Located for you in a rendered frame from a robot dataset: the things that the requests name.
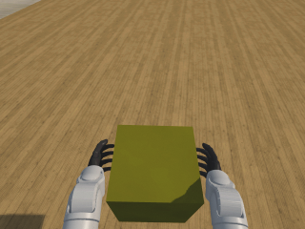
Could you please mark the right robot hand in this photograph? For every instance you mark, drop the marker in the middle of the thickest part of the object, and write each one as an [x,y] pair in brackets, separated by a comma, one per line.
[210,158]

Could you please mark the left robot forearm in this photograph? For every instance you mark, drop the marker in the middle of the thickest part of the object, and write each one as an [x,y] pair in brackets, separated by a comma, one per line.
[85,200]

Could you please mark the left robot hand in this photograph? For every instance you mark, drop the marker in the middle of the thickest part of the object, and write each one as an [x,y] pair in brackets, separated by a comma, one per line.
[97,155]

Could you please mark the right robot forearm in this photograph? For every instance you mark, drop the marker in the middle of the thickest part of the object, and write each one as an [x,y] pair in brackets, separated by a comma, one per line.
[226,205]

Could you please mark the carton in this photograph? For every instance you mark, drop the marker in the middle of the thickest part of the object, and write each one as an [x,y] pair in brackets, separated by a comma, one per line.
[155,174]

